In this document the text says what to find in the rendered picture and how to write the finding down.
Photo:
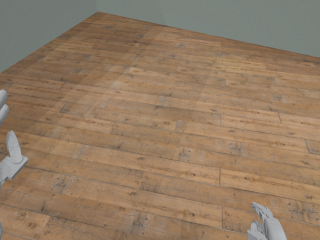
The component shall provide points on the left robot hand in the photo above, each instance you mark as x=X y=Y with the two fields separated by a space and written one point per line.
x=10 y=166

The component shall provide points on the right robot hand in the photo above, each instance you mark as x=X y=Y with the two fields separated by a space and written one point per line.
x=270 y=230

